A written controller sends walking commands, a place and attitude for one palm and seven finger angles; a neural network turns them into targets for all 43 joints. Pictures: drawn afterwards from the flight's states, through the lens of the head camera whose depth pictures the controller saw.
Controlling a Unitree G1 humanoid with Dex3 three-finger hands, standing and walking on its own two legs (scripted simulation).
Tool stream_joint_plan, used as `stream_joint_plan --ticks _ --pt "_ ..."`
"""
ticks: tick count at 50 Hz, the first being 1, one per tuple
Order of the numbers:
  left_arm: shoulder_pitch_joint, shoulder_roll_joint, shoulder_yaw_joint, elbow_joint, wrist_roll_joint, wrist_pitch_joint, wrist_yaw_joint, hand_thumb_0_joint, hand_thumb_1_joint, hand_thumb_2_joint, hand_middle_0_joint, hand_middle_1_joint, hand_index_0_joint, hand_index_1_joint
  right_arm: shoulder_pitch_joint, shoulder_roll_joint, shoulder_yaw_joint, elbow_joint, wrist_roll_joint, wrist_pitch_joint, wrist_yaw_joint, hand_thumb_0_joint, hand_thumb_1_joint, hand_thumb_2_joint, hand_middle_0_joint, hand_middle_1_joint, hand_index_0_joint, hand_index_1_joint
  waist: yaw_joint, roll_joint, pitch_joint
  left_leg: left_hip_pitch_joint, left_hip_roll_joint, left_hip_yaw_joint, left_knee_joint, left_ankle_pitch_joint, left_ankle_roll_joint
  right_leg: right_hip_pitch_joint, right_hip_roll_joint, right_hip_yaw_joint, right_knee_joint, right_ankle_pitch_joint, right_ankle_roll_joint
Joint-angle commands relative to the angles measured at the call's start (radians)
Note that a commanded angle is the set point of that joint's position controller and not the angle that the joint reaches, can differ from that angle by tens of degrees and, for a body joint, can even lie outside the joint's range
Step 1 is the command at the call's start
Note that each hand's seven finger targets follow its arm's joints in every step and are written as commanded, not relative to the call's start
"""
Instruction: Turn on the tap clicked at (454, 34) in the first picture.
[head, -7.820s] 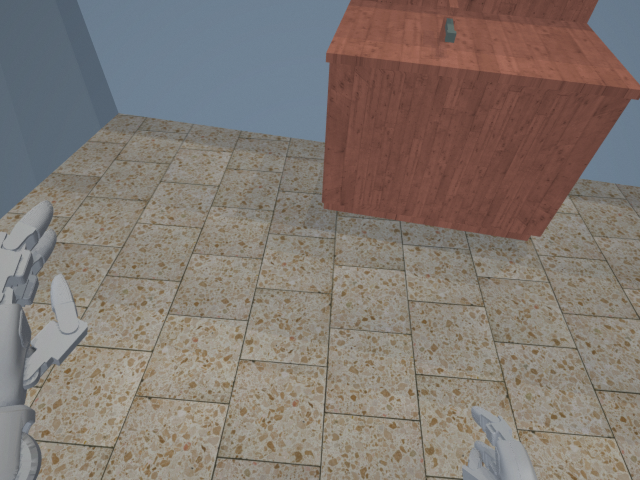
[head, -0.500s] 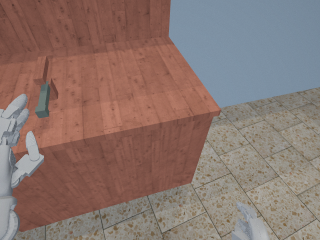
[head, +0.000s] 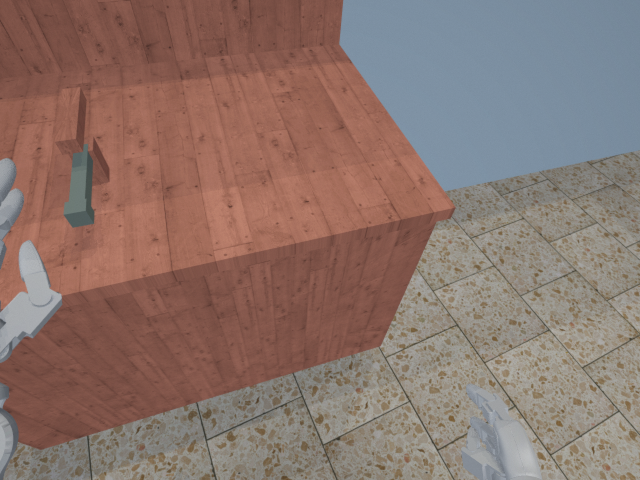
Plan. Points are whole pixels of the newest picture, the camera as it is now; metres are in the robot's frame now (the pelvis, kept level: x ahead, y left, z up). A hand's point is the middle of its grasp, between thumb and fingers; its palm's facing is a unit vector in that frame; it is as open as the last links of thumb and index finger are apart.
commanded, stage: shuffle to correct the standing spot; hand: left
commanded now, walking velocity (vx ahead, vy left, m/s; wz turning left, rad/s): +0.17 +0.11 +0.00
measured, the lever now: (79, 213) +0.42 +0.38 +0.04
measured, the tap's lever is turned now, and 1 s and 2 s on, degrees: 0 0 0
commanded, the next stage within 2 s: come to a stop and stand still in 0.70 s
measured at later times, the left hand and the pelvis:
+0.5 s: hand (65, 268) +0.26 +0.26 +0.17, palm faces +0.40 -0.84 -0.37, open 7.4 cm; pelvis +0.04 +0.03 -0.02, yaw +0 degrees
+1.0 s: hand (25, 220) +0.31 +0.32 +0.17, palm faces +0.44 -0.83 -0.35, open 7.4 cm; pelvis +0.08 +0.07 -0.02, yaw +0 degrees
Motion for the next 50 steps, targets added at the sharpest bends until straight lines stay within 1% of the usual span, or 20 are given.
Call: stream_joint_plan --ticks 1,8,14,20,24,27,30,31,32,33,34,37,39,41,43,44,45,46,48,50 --pt "0.054 0.111 0.04 -0.184 0.002 -0.058 0.008 0.0 0.9 0.9 -0.2 -0.3 -0.2 -0.3 -0.079 -0.131 -0.065 -0.158 0.007 -0.049 0.005 0.0 -0.9 -0.9 0.2 0.3 0.2 0.3 -0.007 0.064 -0.21 0.067 0.037 -0.051 -0.049 0.026 -0.01 0.024 -0.042 0.026 -0.009 0.076 -0.036" --pt "-0.067 0.137 0.071 -0.135 0.001 -0.059 0.01 0.0 0.9 0.9 -0.2 -0.3 -0.2 -0.3 -0.09 -0.12 -0.055 -0.172 0.022 -0.017 -0.014 0.0 -0.9 -0.9 0.2 0.3 0.2 0.3 -0.017 0.106 -0.079 -0.021 0.101 -0.181 -0.158 -0.297 0.033 -0.089 -0.007 -0.029 0.112 -0.11 -0.027" --pt "-0.144 0.149 0.054 -0.241 0.009 -0.072 0.02 0.0 0.9 0.9 -0.2 -0.3 -0.2 -0.3 -0.096 -0.118 -0.051 -0.175 0.018 -0.04 -0.01 0.0 -0.9 -0.9 0.2 0.3 0.2 0.3 -0.01 0.132 -0.178 0.038 0.075 -0.129 -0.036 -0.014 0.037 -0.013 -0.042 -0.007 0.132 0.078 -0.046" --pt "0.001 0.158 0.087 -0.233 0.003 -0.069 0.031 0.0 0.9 0.9 -0.2 -0.3 -0.2 -0.3 -0.081 -0.106 -0.061 -0.158 0.029 -0.025 0.004 0.0 -0.9 -0.9 0.2 0.3 0.2 0.3 -0.011 0.0 -0.26 0.01 0.02 -0.037 0.189 0.226 0.003 0.091 -0.136 0.105 0.151 0.267 -0.104" --pt "0.018 0.187 0.138 -0.235 -0.013 -0.067 0.028 0.0 0.9 0.9 -0.2 -0.3 -0.2 -0.3 -0.082 -0.117 -0.065 -0.16 0.041 -0.001 -0.003 0.0 -0.9 -0.9 0.2 0.3 0.2 0.3 -0.029 0.14 -0.205 0.114 0.078 -0.139 0.07 0.3 0.022 -0.088 -0.043 -0.011 0.301 0.152 -0.045" --pt "0.0 0.169 0.118 -0.227 -0.008 -0.07 0.02 0.0 0.9 0.9 -0.2 -0.3 -0.2 -0.3 -0.063 -0.111 -0.065 -0.163 0.029 -0.004 0.006 0.0 -0.9 -0.9 0.2 0.3 0.2 0.3 -0.039 0.24 -0.154 0.252 0.185 -0.283 -0.029 0.443 0.065 -0.302 0.011 -0.074 0.347 -0.253 -0.012" --pt "-0.011 0.15 0.101 -0.188 -0.003 -0.061 0.024 0.0 0.9 0.9 -0.2 -0.3 -0.2 -0.3 -0.076 -0.115 -0.062 -0.165 0.029 -0.009 0.003 0.0 -0.9 -0.9 0.2 0.3 0.2 0.3 -0.022 0.149 -0.153 0.078 0.145 -0.169 0.042 0.322 0.048 -0.078 -0.011 -0.083 0.125 -0.112 -0.038" --pt "0.007 0.146 0.095 -0.18 0.0 -0.062 0.027 0.0 0.9 0.9 -0.2 -0.3 -0.2 -0.3 -0.087 -0.114 -0.063 -0.171 0.034 -0.007 0.004 0.0 -0.9 -0.9 0.2 0.3 0.2 0.3 0.0 0.068 -0.19 -0.088 0.099 -0.1 0.162 0.237 0.033 0.127 -0.05 -0.023 0.06 0.058 -0.072" --pt "0.026 0.171 0.105 -0.169 0.001 -0.063 0.031 0.0 0.9 0.9 -0.2 -0.3 -0.2 -0.3 -0.086 -0.102 -0.065 -0.172 0.035 -0.005 0.004 0.0 -0.9 -0.9 0.2 0.3 0.2 0.3 0.009 -0.12 -0.247 -0.26 0.012 -0.008 0.404 0.143 0.011 0.299 -0.204 0.227 0.023 0.121 -0.154" --pt "0.011 0.176 0.101 -0.173 -0.01 -0.067 0.029 0.0 0.9 0.9 -0.2 -0.3 -0.2 -0.3 -0.104 -0.112 -0.076 -0.176 0.036 -0.01 0.004 0.0 -0.9 -0.9 0.2 0.3 0.2 0.3 0.013 -0.225 -0.208 -0.417 -0.038 0.006 0.622 -0.199 -0.013 0.312 -0.384 0.498 -0.059 0.15 -0.25" --pt "0.033 0.168 0.095 -0.167 -0.018 -0.067 0.03 0.0 0.9 0.9 -0.2 -0.3 -0.2 -0.3 -0.089 -0.131 -0.09 -0.17 0.038 -0.008 0.006 0.0 -0.9 -0.9 0.2 0.3 0.2 0.3 0.003 -0.21 -0.142 -0.474 -0.011 -0.072 0.726 -0.305 -0.027 0.261 -0.418 0.512 -0.085 0.144 -0.266" --pt "0.053 0.164 0.105 -0.202 -0.005 -0.094 0.034 0.0 0.9 0.9 -0.2 -0.3 -0.2 -0.3 -0.096 -0.116 -0.07 -0.129 0.039 0.01 0.019 0.0 -0.9 -0.9 0.2 0.3 0.2 0.3 -0.001 -0.026 -0.071 -0.507 0.089 -0.148 0.678 -0.301 -0.02 0.206 -0.391 0.327 -0.055 0.239 -0.229" --pt "-0.025 0.189 0.11 -0.264 0.009 -0.117 0.041 0.0 0.9 0.9 -0.2 -0.3 -0.2 -0.3 -0.112 -0.099 -0.068 -0.123 0.034 0.012 0.014 0.0 -0.9 -0.9 0.2 0.3 0.2 0.3 -0.013 -0.013 -0.098 -0.335 0.096 -0.104 0.493 -0.236 -0.013 0.115 -0.338 0.185 -0.022 0.32 -0.184" --pt "-0.05 0.163 0.093 -0.259 0.009 -0.115 0.04 0.0 0.9 0.9 -0.2 -0.3 -0.2 -0.3 -0.104 -0.071 -0.067 -0.119 0.034 0.0 0.006 0.0 -0.9 -0.9 0.2 0.3 0.2 0.3 -0.013 -0.087 -0.109 -0.083 0.047 0.009 0.299 -0.1 -0.013 -0.017 -0.256 0.059 -0.024 0.281 -0.137" --pt "-0.046 0.15 0.09 -0.25 0.002 -0.096 0.041 0.0 0.9 0.9 -0.2 -0.3 -0.2 -0.3 -0.092 -0.078 -0.081 -0.108 0.031 -0.018 -0.01 0.0 -0.9 -0.9 0.2 0.3 0.2 0.3 -0.024 -0.021 -0.145 0.136 -0.023 0.082 0.113 0.082 -0.031 -0.062 -0.153 -0.032 0.091 0.204 -0.082" --pt "-0.029 0.139 0.074 -0.255 -0.004 -0.084 0.039 0.0 0.9 0.9 -0.2 -0.3 -0.2 -0.3 -0.09 -0.1 -0.099 -0.113 0.035 -0.023 -0.022 0.0 -0.9 -0.9 0.2 0.3 0.2 0.3 -0.033 0.084 -0.17 0.245 0.008 0.001 0.049 0.146 -0.019 -0.111 -0.112 -0.05 0.243 0.159 -0.045" --pt "-0.065 0.135 0.067 -0.301 -0.011 -0.08 0.038 0.0 0.9 0.9 -0.2 -0.3 -0.2 -0.3 -0.087 -0.119 -0.102 -0.134 0.036 -0.026 -0.024 0.0 -0.9 -0.9 0.2 0.3 0.2 0.3 -0.032 0.274 -0.185 0.301 0.164 -0.241 -0.046 0.257 0.053 -0.235 -0.016 -0.079 0.451 -0.088 0.008" --pt "-0.102 0.152 0.084 -0.302 -0.009 -0.086 0.038 0.0 0.9 0.9 -0.2 -0.3 -0.2 -0.3 -0.089 -0.114 -0.102 -0.149 0.029 -0.031 -0.02 0.0 -0.9 -0.9 0.2 0.3 0.2 0.3 -0.028 0.32 -0.187 0.239 0.267 -0.417 -0.156 0.272 0.127 -0.26 0.031 -0.006 0.617 -0.35 0.01" --pt "-0.09 0.153 0.105 -0.178 -0.009 -0.068 0.035 0.0 0.9 0.9 -0.2 -0.3 -0.2 -0.3 -0.099 -0.086 -0.087 -0.127 0.032 -0.046 -0.013 0.0 -0.9 -0.9 0.2 0.3 0.2 0.3 -0.011 0.184 -0.114 0.069 0.255 -0.363 -0.192 0.199 0.135 -0.214 -0.002 0.035 0.567 -0.329 0.009" --pt "-0.093 0.17 0.117 -0.249 -0.008 -0.055 0.032 0.0 0.9 0.9 -0.2 -0.3 -0.2 -0.3 -0.117 -0.07 -0.073 -0.128 0.027 -0.063 -0.002 0.0 -0.9 -0.9 0.2 0.3 0.2 0.3 -0.008 0.23 -0.16 0.083 0.23 -0.274 -0.154 0.216 0.113 -0.135 -0.027 0.033 0.385 -0.264 0.009"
